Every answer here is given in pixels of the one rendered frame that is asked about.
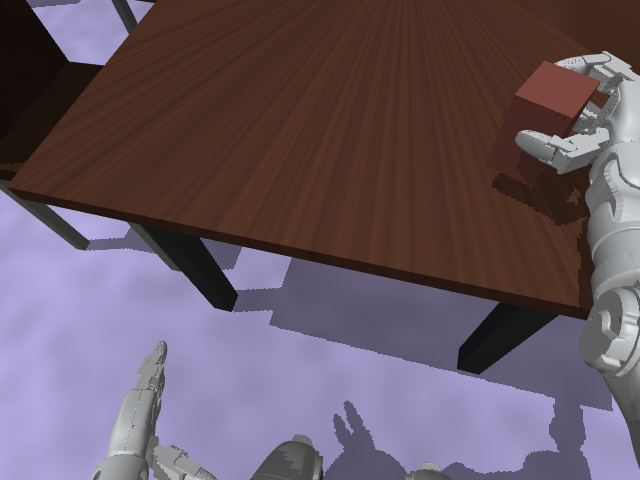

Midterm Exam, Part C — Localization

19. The chair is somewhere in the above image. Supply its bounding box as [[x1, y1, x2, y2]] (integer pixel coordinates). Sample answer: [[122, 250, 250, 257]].
[[0, 0, 181, 272], [111, 0, 157, 34]]

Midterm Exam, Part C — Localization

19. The table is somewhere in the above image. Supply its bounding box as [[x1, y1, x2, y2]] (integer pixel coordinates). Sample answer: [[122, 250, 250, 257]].
[[6, 0, 640, 375]]

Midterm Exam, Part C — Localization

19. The right robot arm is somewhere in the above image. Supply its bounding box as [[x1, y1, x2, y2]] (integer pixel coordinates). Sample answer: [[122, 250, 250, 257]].
[[578, 142, 640, 468]]

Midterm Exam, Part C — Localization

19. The carton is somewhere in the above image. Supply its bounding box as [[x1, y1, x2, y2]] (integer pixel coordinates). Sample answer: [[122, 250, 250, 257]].
[[485, 61, 601, 187]]

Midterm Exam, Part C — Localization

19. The left robot hand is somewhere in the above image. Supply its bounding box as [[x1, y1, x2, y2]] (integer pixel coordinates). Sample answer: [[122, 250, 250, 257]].
[[106, 341, 218, 480]]

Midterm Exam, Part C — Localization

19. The left robot arm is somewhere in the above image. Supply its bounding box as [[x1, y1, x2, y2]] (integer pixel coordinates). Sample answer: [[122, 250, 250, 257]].
[[91, 454, 149, 480]]

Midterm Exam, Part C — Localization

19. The right robot hand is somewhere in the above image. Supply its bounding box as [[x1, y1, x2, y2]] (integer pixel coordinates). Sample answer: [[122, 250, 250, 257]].
[[515, 51, 640, 174]]

